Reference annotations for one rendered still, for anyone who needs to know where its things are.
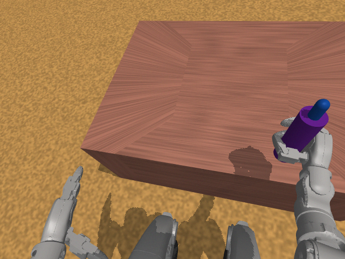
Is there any right robot hand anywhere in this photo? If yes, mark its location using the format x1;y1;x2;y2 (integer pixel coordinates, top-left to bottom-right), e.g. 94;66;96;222
272;117;333;169

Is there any left robot hand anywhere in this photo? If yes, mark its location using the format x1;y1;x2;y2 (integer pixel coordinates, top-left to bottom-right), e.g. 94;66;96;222
40;166;108;259

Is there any right robot arm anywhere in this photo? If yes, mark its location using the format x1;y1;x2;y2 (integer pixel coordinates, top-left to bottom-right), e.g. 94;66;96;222
294;166;345;259

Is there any left robot arm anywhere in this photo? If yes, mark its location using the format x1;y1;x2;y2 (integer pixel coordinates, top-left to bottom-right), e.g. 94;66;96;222
30;241;66;259

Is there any bottle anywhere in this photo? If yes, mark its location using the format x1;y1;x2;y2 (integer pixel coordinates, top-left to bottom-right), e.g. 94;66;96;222
273;99;330;163

